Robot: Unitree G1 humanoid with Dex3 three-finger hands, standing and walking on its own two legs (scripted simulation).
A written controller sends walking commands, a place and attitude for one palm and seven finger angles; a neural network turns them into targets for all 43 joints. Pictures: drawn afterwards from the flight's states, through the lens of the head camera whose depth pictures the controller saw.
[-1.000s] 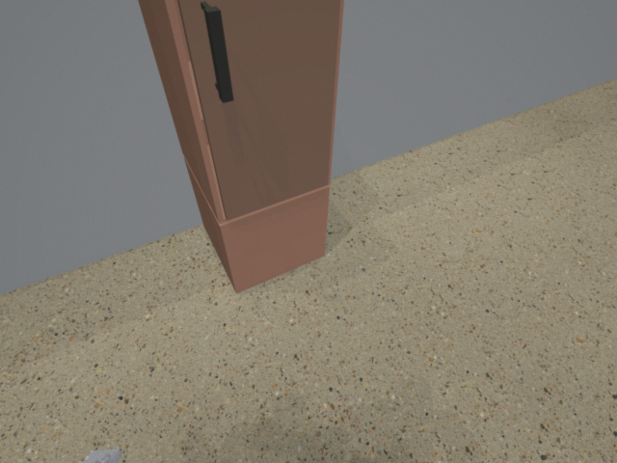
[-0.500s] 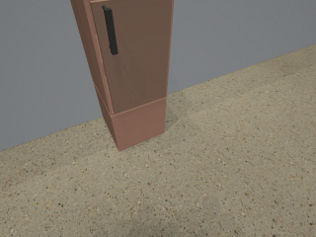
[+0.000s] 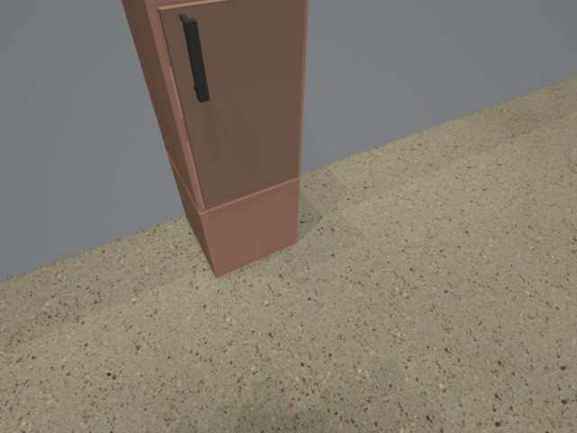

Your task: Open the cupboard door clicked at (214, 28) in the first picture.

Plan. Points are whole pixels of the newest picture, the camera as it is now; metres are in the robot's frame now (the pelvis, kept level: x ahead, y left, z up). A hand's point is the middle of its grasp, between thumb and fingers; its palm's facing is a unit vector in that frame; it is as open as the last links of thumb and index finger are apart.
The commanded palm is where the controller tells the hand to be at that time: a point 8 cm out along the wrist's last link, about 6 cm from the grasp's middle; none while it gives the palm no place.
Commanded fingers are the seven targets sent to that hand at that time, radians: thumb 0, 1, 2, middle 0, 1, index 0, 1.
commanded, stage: look at it before walking up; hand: left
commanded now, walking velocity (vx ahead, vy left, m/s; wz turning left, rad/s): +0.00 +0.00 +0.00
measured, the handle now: (193, 59) +0.83 +0.26 +0.14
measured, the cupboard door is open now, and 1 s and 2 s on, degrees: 0 0 0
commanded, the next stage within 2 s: walk to a spot facing it in 0.54 s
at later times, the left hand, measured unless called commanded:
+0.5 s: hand out of the picture +0.08 +0.25 -0.16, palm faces -0.03 -0.94 -0.34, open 7.4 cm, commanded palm none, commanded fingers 0.00 0.90 0.90 -0.20 -0.30 -0.20 -0.30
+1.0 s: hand out of the picture +0.07 +0.19 -0.18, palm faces -0.13 -0.95 -0.28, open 7.4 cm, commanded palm none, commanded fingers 0.00 0.90 0.90 -0.20 -0.30 -0.20 -0.30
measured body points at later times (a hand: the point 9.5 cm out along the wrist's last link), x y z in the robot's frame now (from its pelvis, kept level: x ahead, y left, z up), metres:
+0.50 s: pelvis +0.00 +0.00 +0.00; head +0.01 +0.00 +0.45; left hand +0.08 +0.30 -0.13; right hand +0.08 -0.29 -0.13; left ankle +0.00 +0.13 -0.75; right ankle +0.00 -0.12 -0.75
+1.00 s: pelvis -0.01 -0.02 -0.02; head +0.01 -0.04 +0.42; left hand +0.07 +0.24 -0.16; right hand +0.04 -0.28 -0.18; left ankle +0.00 +0.13 -0.75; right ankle -0.01 -0.11 -0.75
